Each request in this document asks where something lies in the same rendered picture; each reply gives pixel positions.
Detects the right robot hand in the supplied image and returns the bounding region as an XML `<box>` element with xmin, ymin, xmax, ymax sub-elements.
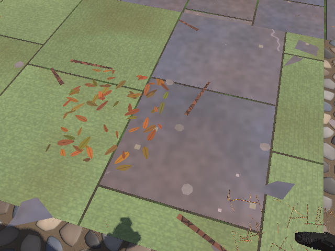
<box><xmin>295</xmin><ymin>232</ymin><xmax>335</xmax><ymax>251</ymax></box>

